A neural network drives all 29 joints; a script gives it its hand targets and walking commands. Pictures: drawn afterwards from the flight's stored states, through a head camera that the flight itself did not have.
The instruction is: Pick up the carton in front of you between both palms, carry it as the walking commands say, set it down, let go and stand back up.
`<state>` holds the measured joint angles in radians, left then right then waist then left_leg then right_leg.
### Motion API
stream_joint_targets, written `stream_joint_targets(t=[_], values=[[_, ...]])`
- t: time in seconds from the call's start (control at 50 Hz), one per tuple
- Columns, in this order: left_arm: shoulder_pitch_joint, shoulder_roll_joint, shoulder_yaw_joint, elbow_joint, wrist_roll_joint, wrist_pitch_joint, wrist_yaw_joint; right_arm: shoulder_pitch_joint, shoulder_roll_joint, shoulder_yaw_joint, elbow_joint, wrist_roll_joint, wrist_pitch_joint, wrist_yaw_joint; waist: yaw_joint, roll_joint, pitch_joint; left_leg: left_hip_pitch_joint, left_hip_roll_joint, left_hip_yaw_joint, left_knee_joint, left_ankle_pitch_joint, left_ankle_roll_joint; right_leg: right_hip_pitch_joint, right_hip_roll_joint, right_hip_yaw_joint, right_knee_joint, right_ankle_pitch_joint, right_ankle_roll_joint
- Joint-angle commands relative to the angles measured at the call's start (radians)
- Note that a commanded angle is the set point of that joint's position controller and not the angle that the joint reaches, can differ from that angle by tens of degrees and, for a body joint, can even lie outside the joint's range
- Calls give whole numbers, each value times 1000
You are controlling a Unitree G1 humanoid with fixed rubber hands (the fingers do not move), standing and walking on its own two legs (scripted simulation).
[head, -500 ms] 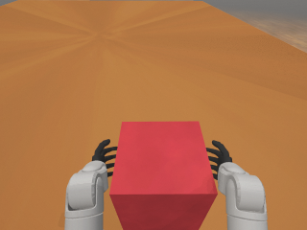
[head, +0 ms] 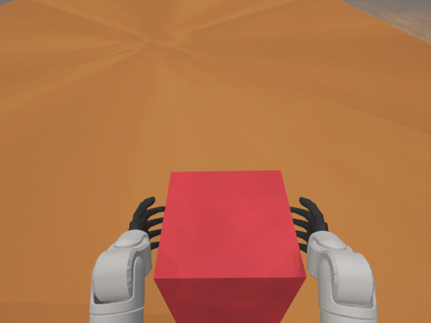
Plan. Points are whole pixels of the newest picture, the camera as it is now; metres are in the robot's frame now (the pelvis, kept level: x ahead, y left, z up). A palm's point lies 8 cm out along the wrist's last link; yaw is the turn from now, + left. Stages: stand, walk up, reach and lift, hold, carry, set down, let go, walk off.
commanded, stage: carry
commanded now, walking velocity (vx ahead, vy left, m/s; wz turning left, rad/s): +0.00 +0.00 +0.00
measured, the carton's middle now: (226, 250) +0.28 +0.00 +0.01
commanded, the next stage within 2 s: hold in 1.48 s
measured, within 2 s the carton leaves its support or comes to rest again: neither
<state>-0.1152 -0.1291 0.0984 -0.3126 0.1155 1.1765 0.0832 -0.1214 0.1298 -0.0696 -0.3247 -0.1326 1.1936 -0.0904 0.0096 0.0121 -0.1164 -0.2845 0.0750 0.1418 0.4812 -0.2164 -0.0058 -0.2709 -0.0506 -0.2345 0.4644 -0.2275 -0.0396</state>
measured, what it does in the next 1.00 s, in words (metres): stands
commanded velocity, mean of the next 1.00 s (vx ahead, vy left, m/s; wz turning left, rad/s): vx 0.00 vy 0.00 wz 0.00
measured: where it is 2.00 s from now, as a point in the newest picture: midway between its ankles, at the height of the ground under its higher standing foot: outside the picture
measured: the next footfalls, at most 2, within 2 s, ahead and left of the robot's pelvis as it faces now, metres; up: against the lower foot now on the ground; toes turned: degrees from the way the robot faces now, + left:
none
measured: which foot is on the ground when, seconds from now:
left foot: down 0.00-1.00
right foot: down 0.00-1.00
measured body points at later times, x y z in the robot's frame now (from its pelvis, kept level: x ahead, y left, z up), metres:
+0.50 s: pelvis +0.04 +0.02 -0.01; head +0.01 +0.02 +0.44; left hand +0.32 +0.16 +0.04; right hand +0.31 -0.14 +0.04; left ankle +0.01 +0.12 -0.74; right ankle +0.01 -0.09 -0.74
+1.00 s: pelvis +0.01 +0.01 +0.00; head -0.02 +0.02 +0.45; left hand +0.31 +0.16 +0.03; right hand +0.31 -0.14 +0.03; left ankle +0.01 +0.12 -0.74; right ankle +0.01 -0.09 -0.74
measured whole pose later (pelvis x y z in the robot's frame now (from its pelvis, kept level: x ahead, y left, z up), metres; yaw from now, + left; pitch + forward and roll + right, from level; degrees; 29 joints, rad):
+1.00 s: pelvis +0.01 +0.01 +0.00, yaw -1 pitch +2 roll +0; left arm -0.22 -0.14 0.18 0.20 0.25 0.71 0.03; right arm -0.22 0.14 -0.17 0.20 -0.25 0.71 -0.03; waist 0.00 0.00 -0.12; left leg -0.28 0.06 0.17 0.51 -0.27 0.01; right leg -0.28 -0.08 -0.21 0.51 -0.26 -0.01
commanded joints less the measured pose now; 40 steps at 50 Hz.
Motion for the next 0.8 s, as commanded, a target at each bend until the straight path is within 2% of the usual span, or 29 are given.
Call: stream_joint_targets(t=[0.0,0.06,0.14,0.24,0.32,0.52,0.7,0.78], values=[[-484,-870,-713,-74,-417,32,-266,-441,889,669,-31,408,10,261,-7,42,-213,79,133,-94,-39,353,-1,103,-136,115,-5,256,49],[-456,-846,-697,-19,-392,56,-260,-412,860,645,29,392,32,263,-8,40,-235,104,120,-83,9,538,2,109,-132,109,52,402,56],[-491,-871,-689,14,-384,55,-263,-465,879,649,47,394,30,268,-9,18,-231,104,110,-71,35,578,3,108,-124,104,71,437,62],[-511,-918,-699,30,-378,18,-268,-501,920,672,44,394,-5,273,-9,1,-254,105,101,-64,54,530,8,116,-124,106,88,431,55],[-481,-932,-687,71,-347,-37,-272,-474,929,668,78,365,-60,280,-9,-4,-264,105,99,-64,59,483,11,117,-126,111,91,406,51],[-462,-862,-604,187,-234,-281,-276,-451,863,576,202,246,-302,280,-12,-7,-235,91,96,-70,18,337,19,102,-130,126,48,286,42],[-531,-856,-409,458,-93,-478,-284,-525,857,379,476,110,-494,287,-9,-9,-191,70,92,-78,-42,173,25,77,-129,138,-15,147,37],[-586,-914,-394,525,-81,-540,-298,-579,916,362,548,95,-557,302,-9,-10,-203,73,90,-79,-50,147,25,80,-129,141,-24,133,35]])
